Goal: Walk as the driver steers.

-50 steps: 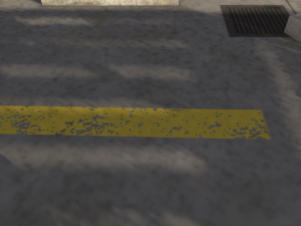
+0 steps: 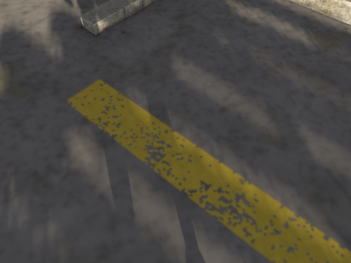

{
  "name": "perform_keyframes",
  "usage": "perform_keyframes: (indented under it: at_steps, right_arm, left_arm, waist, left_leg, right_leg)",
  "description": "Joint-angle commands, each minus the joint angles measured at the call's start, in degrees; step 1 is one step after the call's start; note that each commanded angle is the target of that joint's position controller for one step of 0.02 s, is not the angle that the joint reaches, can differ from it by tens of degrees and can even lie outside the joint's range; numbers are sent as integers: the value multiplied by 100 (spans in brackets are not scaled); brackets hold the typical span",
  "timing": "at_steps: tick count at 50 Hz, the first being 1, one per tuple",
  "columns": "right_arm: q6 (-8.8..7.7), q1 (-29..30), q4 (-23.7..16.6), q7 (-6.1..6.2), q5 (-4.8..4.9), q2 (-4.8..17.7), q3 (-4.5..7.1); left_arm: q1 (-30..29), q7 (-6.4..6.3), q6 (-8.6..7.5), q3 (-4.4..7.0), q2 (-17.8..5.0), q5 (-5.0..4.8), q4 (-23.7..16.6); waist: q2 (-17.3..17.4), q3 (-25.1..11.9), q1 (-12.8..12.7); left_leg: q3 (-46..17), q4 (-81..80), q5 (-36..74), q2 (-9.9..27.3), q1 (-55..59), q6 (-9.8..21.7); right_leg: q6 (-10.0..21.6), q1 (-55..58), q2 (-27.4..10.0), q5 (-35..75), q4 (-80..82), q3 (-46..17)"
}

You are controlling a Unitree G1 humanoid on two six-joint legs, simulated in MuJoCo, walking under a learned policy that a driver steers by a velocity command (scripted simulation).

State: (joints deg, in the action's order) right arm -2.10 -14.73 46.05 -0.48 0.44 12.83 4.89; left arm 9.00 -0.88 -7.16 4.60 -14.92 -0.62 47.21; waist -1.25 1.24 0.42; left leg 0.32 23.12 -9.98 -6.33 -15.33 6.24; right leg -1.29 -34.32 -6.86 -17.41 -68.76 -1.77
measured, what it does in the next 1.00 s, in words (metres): walks ahead, turning right: right foot, then left foot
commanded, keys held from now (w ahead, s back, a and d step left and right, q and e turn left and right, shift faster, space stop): w+e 0.12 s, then e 0.88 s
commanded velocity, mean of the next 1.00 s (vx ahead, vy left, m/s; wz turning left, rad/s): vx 0.18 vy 0.00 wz -0.37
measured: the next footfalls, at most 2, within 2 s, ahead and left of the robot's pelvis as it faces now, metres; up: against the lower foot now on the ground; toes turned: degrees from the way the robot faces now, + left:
right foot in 0.32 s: +0.36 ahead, -0.15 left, +0.00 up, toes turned -5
left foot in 0.78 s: +0.39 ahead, +0.07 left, +0.00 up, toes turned -26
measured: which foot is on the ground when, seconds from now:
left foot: down 0.00-0.32, up 0.34-0.76, down 0.78-1.00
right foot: up 0.00-0.30, down 0.32-0.78, up 0.80-1.00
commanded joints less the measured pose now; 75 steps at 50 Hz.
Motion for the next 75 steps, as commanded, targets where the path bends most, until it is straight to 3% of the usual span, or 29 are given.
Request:
perform_keyframes:
  at_steps: [1,10,13,15,16,17,18,19,21,24,29,32,38,39,40,41,42,44,47,52,58,59,60,61,62,64,66,69,75]
  right_arm:
    - [-216,275,-423,77,-30,651,96]
    - [-256,-444,-17,188,-51,762,98]
    - [-173,-171,-111,255,-59,940,151]
    - [-90,108,-247,337,-1,1037,184]
    - [-107,84,-372,358,-71,981,155]
    - [-180,-742,-500,291,-262,406,-10]
    - [-270,-914,-473,180,-176,592,-78]
    - [-265,-485,-590,139,-9,912,-6]
    - [-105,266,-795,253,-66,885,5]
    - [114,135,-966,370,-106,698,11]
    - [124,271,-978,454,-131,556,-41]
    - [169,594,-1086,442,-99,579,-29]
    - [-12,406,-1026,272,-4,635,50]
    - [-21,203,-988,265,-57,881,140]
    - [31,262,-1074,300,-240,1456,268]
    - [38,264,-1106,263,-430,1380,282]
    - [28,535,-1259,300,-389,1095,210]
    - [68,985,-1346,336,-162,750,103]
    - [152,881,-1307,378,-150,766,66]
    - [254,540,-1184,416,-138,1133,197]
    - [250,657,-1058,345,88,1282,261]
    - [242,413,-937,330,86,1115,228]
    - [238,302,-1002,297,-86,807,157]
    - [193,758,-1402,318,-274,621,48]
    - [143,1205,-1463,357,-170,922,131]
    - [135,1058,-1266,335,-69,1045,220]
    - [104,977,-1204,297,-103,1054,252]
    - [-88,1018,-1160,190,-64,925,214]
    - [-328,1375,-1152,25,30,786,119]
  left_arm:
    - [188,-18,79,74,-295,85,-317]
    - [-1290,247,117,-93,-161,4,-669]
    - [-1097,371,107,-11,-411,39,-746]
    - [-90,412,92,157,-772,97,-528]
    - [516,366,92,259,-1111,139,-467]
    - [671,317,123,286,-1483,210,-575]
    - [819,290,188,191,-1144,136,-627]
    - [475,235,283,170,-988,103,-827]
    - [-101,135,450,75,-685,24,-999]
    - [-287,104,529,102,-717,104,-1105]
    - [-210,-50,677,241,-990,40,-1239]
    - [-251,-106,807,256,-965,-1,-1339]
    - [-148,-105,963,237,-855,-30,-1432]
    - [-14,-110,972,196,-695,-36,-1446]
    - [163,-94,943,148,-460,-64,-1544]
    - [-18,-55,824,248,-798,-25,-1660]
    - [37,-18,790,363,-1128,0,-1537]
    - [282,-46,937,368,-1045,-18,-1278]
    - [139,-21,1041,226,-668,-79,-1390]
    - [-355,62,1012,58,-433,-54,-1718]
    - [269,196,1037,166,-572,-48,-1579]
    - [507,161,1034,222,-658,-25,-1492]
    - [658,92,1005,369,-1196,-19,-1548]
    - [625,73,956,443,-1739,118,-1695]
    - [836,106,831,391,-1510,290,-1696]
    - [494,40,726,288,-1153,68,-1585]
    - [253,-11,720,169,-931,-32,-1617]
    - [395,-71,640,152,-891,60,-1576]
    - [694,-40,556,255,-1144,-56,-1386]
  waist:
    - [218,-359,-268]
    - [433,35,340]
    - [639,-240,145]
    - [648,-752,-378]
    - [258,-1234,-595]
    - [-1209,-2107,-139]
    - [-1255,-3096,-361]
    - [-747,-2735,-450]
    - [304,-1504,-272]
    - [-145,-904,129]
    - [-371,-1320,79]
    - [-611,-1134,-42]
    - [-861,-885,43]
    - [-584,-929,58]
    - [987,-885,-185]
    - [1914,-851,-58]
    - [1371,-829,-115]
    - [820,-636,-248]
    - [895,-417,-112]
    - [1277,-686,204]
    - [1298,-728,-92]
    - [977,-726,-137]
    - [-382,-709,-24]
    - [-1947,-602,-94]
    - [-1382,-1067,-560]
    - [-611,-749,-260]
    - [-700,-469,-131]
    - [-704,-399,-130]
    - [-826,-254,-319]
  left_leg:
    - [-1343,-1153,1974,1622,275,1068]
    - [-297,-754,2722,1546,983,337]
    - [-223,12,4045,1688,1558,182]
    - [-33,1357,4838,1443,1648,-85]
    - [158,2817,3588,1104,814,-377]
    - [217,5202,-1275,186,-1388,-876]
    - [-745,6275,-2716,-48,-2185,-967]
    - [-970,6447,-2295,322,-2493,-922]
    - [-687,5811,-1694,659,-2607,-953]
    - [-553,4644,-1528,754,-1860,-927]
    - [-562,3328,-846,622,-1583,-1079]
    - [-617,2751,-625,553,-1455,-1063]
    - [-438,449,-291,389,-251,-757]
    - [-801,79,-99,959,463,-544]
    - [-2114,-162,809,2321,1031,167]
    - [-3175,-513,1595,3080,691,915]
    - [-2808,-414,1630,2966,548,923]
    - [-1687,-224,1469,2235,400,414]
    - [-903,-331,1427,1892,354,370]
    - [-588,-218,1556,2190,847,525]
    - [-242,363,1297,2322,449,206]
    - [49,849,890,2139,44,-131]
    - [695,2313,-566,1609,-1237,-722]
    - [565,3608,-2837,794,-2872,-1118]
    - [-273,4496,-2906,773,-2842,-1094]
    - [-441,4465,-1683,991,-3088,-917]
    - [-396,4143,-882,974,-2920,-904]
    - [-329,3385,-254,819,-2658,-892]
    - [-347,1387,-311,526,-1626,-860]
  right_leg:
    - [-108,-534,-222,644,702,-45]
    - [348,-212,332,2672,3460,218]
    - [572,41,649,1795,3631,336]
    - [761,1180,1003,1854,4163,555]
    - [1037,2525,520,3706,4130,-122]
    - [2128,4745,-1085,6175,3604,-2242]
    - [2720,5550,-1511,5678,4156,-3635]
    - [2426,5097,-1213,4549,4290,-3112]
    - [1982,3387,-728,3320,4658,-2306]
    - [1712,1745,-228,2637,5038,-1909]
    - [1501,1577,10,2125,4900,-1849]
    - [1319,1376,134,381,5044,-2140]
    - [1039,1427,350,157,4606,-2568]
    - [805,944,617,-330,4175,-2359]
    - [409,-132,1414,-1439,2805,-1251]
    - [120,-695,1544,-1873,1328,-632]
    - [-22,-627,1253,-1496,395,-743]
    - [-220,-539,1101,-871,-318,-513]
    - [-373,-552,993,-350,-372,-128]
    - [-392,53,615,-615,1355,188]
    - [188,1675,840,264,3819,722]
    - [364,2300,930,774,4403,565]
    - [755,3238,-107,2363,4689,-1002]
    - [1903,3437,-1462,4113,4647,-2811]
    - [2358,3198,-1568,3460,4885,-2977]
    - [1632,3027,-796,329,5096,-2288]
    - [1424,2550,-486,-1114,5447,-2229]
    - [1373,2481,-315,-983,5628,-2122]
    - [1433,2184,-207,-730,5449,-2220]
